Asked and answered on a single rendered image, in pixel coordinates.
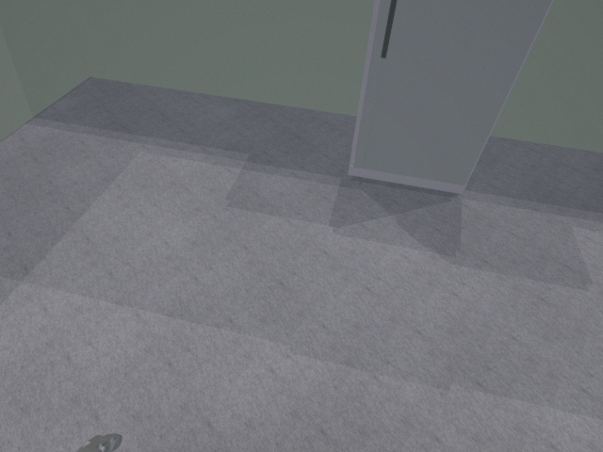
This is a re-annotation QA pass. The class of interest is fridge door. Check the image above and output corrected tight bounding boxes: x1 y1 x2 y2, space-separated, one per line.
353 0 552 186

